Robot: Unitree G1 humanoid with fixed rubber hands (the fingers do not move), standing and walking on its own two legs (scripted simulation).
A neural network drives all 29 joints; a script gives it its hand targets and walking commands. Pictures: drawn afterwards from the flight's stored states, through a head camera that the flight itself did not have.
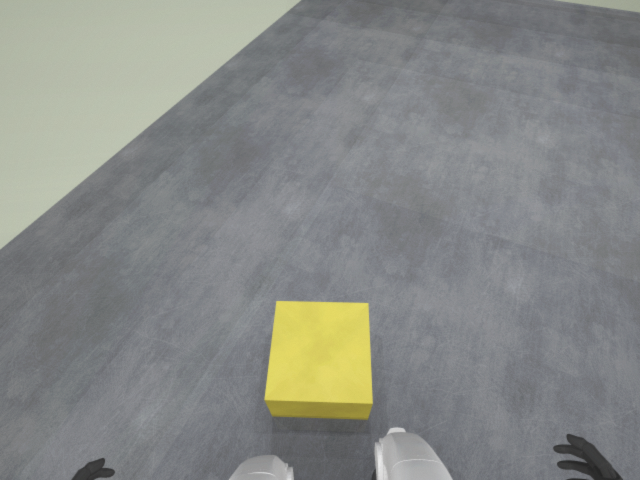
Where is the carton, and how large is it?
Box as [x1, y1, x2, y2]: [264, 301, 372, 419]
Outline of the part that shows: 276,301 264,399 271,414 275,416 367,419 372,404 367,303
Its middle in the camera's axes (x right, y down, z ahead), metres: +0.00 +0.36 +1.13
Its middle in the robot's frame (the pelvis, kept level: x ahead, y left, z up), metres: +0.49 +0.03 -0.64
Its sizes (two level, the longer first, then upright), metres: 0.285 0.276 0.169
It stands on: the floor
